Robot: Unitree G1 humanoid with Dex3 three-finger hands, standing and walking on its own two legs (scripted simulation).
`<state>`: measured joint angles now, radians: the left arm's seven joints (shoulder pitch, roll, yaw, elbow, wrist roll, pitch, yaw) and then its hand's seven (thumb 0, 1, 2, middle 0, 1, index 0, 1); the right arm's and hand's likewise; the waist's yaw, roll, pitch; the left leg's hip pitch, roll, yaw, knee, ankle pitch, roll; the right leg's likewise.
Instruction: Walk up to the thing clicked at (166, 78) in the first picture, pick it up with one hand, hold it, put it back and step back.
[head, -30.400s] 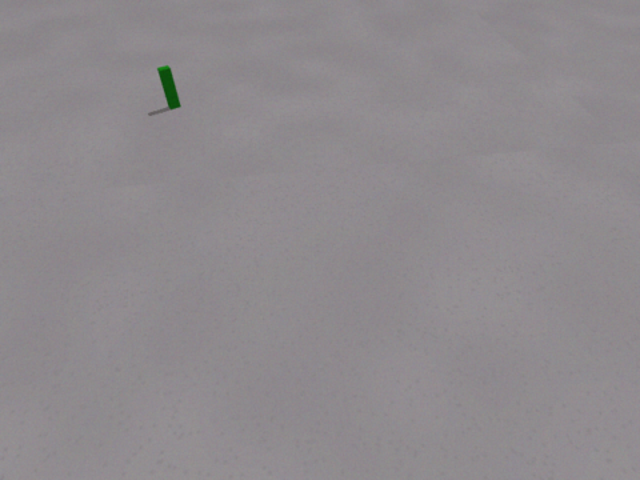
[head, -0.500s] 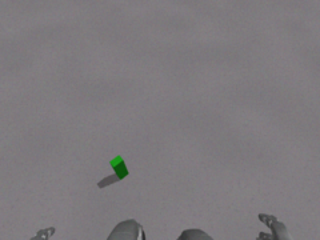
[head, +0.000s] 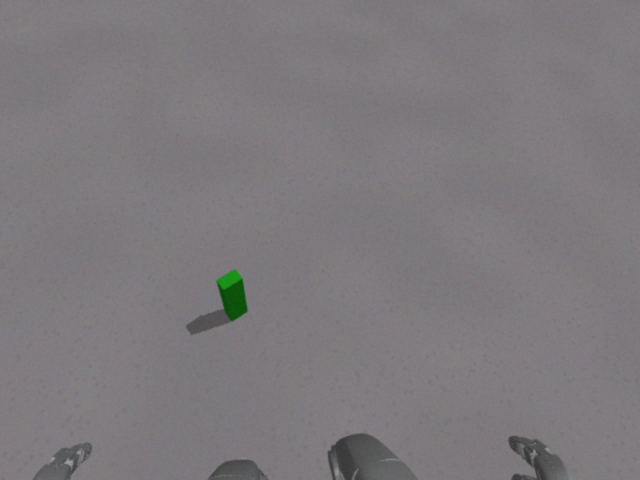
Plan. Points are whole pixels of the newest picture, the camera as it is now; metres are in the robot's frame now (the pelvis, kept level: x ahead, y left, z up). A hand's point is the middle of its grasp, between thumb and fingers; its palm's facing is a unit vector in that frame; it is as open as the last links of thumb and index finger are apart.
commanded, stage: step back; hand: left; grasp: from the side
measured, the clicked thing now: (233, 297) +0.63 +0.20 -0.65
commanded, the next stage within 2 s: none
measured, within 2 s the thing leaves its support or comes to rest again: neither
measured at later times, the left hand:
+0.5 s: hand out of the picture -0.04 +0.24 -0.14, palm faces +0.03 -0.91 -0.42, open 7.4 cm
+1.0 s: hand out of the picture -0.28 +0.20 -0.14, palm faces +0.00 -0.90 -0.43, open 7.4 cm
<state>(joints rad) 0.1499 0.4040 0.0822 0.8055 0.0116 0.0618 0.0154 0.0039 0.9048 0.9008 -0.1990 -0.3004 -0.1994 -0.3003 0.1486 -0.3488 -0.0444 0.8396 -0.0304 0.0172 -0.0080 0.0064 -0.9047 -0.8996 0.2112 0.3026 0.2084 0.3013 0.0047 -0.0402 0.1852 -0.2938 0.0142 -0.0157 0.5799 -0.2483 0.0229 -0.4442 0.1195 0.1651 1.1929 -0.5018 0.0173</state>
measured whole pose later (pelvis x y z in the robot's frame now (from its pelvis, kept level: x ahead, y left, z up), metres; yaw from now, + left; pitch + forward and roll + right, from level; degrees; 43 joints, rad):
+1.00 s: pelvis -0.34 -0.08 -0.01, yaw +0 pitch -2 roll +2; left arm 0.21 0.35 0.05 0.89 0.04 0.03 0.01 0.01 0.90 0.90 -0.20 -0.30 -0.20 -0.30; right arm 0.12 -0.42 -0.06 0.84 -0.01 0.07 -0.01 0.00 -0.91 -0.90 0.21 0.30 0.20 0.30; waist 0.04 0.03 0.14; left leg -0.53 -0.10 -0.14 1.15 -0.46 -0.02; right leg -0.30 -0.01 0.03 0.67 -0.34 -0.02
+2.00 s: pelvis -0.35 -0.05 +0.00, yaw +2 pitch -2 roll +0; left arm 0.10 0.37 0.02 1.05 0.00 -0.03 0.00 0.00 0.90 0.90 -0.20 -0.30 -0.20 -0.30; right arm 0.10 -0.34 -0.04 1.06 -0.02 -0.01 0.01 0.01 -0.91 -0.90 0.21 0.30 0.21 0.30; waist 0.01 0.01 0.08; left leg -0.18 0.01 0.03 0.53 -0.32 0.01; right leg -0.21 -0.01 0.02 0.54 -0.29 0.01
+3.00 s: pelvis -0.36 -0.06 +0.02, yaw +4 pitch -2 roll +0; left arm 0.10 0.34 -0.01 1.15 0.00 -0.02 -0.01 0.00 0.90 0.90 -0.20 -0.30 -0.20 -0.30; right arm 0.11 -0.35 0.00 1.15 -0.01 -0.01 0.01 0.01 -0.91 -0.90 0.21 0.30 0.20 0.30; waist -0.01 0.01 0.05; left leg -0.10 0.02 0.01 0.31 -0.18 -0.02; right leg -0.13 0.00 -0.01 0.32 -0.16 -0.01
